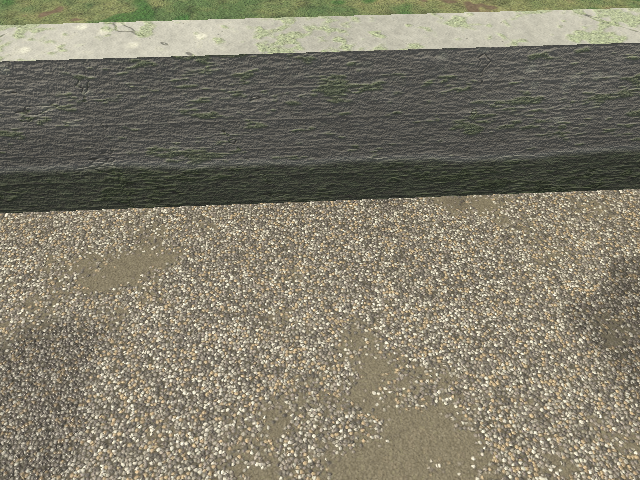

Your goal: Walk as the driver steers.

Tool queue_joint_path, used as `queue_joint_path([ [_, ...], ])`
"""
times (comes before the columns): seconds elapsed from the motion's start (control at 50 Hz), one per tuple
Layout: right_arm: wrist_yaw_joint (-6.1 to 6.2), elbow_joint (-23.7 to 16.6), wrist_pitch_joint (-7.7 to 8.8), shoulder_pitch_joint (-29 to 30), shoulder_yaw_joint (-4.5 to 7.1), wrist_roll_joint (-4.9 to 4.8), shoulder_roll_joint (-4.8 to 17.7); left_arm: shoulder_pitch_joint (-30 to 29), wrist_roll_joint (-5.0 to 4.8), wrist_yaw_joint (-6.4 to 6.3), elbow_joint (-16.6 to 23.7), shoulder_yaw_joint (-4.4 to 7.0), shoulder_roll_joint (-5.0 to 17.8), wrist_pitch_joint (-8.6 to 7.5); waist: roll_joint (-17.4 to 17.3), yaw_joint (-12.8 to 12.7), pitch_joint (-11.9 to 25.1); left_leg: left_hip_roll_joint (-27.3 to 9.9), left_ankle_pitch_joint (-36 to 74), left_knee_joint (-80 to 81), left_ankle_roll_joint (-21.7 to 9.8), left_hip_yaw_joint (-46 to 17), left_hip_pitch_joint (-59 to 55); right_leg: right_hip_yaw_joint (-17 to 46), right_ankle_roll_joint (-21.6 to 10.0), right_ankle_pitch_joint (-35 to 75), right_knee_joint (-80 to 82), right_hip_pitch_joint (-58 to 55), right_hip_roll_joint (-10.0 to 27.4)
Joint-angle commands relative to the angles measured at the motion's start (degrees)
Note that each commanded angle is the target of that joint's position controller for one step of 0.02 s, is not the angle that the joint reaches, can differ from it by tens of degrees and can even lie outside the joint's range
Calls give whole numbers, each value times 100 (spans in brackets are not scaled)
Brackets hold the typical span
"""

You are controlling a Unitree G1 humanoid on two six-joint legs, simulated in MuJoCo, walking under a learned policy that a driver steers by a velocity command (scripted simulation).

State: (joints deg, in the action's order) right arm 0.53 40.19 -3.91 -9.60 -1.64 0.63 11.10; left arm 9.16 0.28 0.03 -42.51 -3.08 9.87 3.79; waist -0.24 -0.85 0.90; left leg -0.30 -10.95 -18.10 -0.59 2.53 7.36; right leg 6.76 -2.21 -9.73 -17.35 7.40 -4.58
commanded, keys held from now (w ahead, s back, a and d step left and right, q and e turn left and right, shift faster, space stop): no key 1.00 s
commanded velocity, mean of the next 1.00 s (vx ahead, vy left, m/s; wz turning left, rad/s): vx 0.00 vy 0.00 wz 0.00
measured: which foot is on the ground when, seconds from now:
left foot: down 0.00-1.00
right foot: down 0.00-1.00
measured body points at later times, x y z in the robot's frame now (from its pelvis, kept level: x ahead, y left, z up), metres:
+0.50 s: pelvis -0.01 +0.01 -0.01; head +0.00 +0.01 +0.44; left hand +0.18 +0.23 -0.11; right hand +0.15 -0.21 -0.11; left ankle -0.02 +0.11 -0.75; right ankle -0.01 -0.10 -0.75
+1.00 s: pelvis +0.01 +0.02 +0.00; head +0.01 +0.03 +0.45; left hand +0.15 +0.24 -0.12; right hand +0.16 -0.19 -0.11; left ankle -0.02 +0.11 -0.75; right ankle -0.01 -0.10 -0.75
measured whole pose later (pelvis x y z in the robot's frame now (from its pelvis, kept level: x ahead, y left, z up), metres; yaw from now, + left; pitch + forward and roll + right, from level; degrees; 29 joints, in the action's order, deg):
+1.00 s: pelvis +0.01 +0.02 +0.00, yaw +0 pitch +0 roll +0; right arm -0.6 37.4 -4.0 -11.0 -2.2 1.0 10.8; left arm 8.4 1.0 0.5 -42.5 -2.3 9.7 4.2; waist 0.1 -0.8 0.3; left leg 1.4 -11.8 -18.7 -2.3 2.1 7.3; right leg 6.6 -0.4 -10.7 -17.5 7.0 -2.7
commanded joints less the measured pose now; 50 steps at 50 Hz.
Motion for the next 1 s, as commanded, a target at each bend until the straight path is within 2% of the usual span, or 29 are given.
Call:
queue_joint_path([
  [0.02,41,-355,105,124,112,5,483,-399,12,-61,473,140,506,-45,51,48,155,-500,368,61,-111,-564,-456,597,-136,678,186,633,729],
  [0.14,31,-362,141,58,93,22,500,-422,47,-73,523,150,490,27,63,1,204,-487,461,-6,-171,-580,-335,571,-144,647,21,603,713],
  [0.16,-27,-446,117,196,99,64,530,-506,65,-43,557,172,610,11,139,59,102,-430,291,-116,-211,-515,-202,528,-101,455,-160,690,625],
  [0.22,-80,-520,103,140,88,73,510,-574,78,-15,671,168,548,15,83,56,210,-425,242,-214,-259,-517,-83,526,-104,300,-323,737,596],
  [0.48,-111,-872,88,169,104,89,521,-711,105,-30,923,215,597,55,48,59,291,-462,590,-553,-345,-524,-21,515,-57,229,-734,914,510],
  [0.5,-55,-805,111,62,97,62,493,-636,104,-63,893,193,489,92,-33,-8,397,-506,817,-481,-319,-590,-116,553,-98,426,-572,801,614],
  [0.54,-24,-806,129,75,110,53,520,-626,88,-96,847,211,559,110,40,6,315,-501,930,-470,-296,-587,-224,547,-93,564,-546,833,619],
  [0.78,-32,-732,125,44,105,40,501,-567,72,-120,704,197,520,91,35,24,335,-493,1100,-336,-293,-608,-447,507,-67,639,-361,737,665],
  [0.8,-74,-815,104,130,28,72,309,-412,143,-4,634,161,387,63,141,-76,337,-670,1513,-200,-274,-691,-263,519,-77,910,-52,401,792],
  [0.84,-103,-770,82,71,73,72,453,-391,106,56,553,187,441,16,49,-23,319,-599,1442,-92,-212,-677,-354,505,-84,1180,-20,260,812],
  [1.0,-91,-692,65,19,78,28,462,-315,60,36,379,191,425,-57,0,29,327,-576,1289,145,-188,-713,-538,459,-68,1111,228,192,878],
])
Velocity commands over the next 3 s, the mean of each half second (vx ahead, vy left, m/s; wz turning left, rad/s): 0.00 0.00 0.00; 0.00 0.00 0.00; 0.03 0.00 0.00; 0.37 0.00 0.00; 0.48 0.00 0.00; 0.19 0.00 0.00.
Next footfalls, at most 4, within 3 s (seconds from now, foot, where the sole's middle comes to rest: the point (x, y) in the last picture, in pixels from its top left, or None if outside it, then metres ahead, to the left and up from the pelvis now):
none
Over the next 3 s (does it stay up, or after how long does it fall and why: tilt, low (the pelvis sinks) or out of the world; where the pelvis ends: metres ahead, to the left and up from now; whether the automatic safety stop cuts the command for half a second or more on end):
stays up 0.01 -0.01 0.00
